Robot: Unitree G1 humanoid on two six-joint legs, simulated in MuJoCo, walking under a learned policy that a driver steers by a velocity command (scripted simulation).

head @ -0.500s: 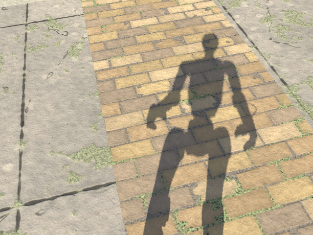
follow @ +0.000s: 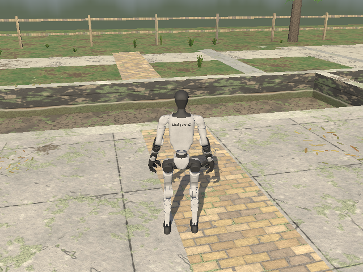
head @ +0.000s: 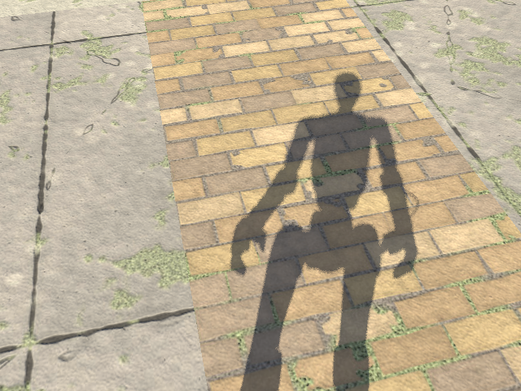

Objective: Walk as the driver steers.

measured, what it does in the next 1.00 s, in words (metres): stands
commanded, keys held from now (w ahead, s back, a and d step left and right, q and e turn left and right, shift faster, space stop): no key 0.78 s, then w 0.22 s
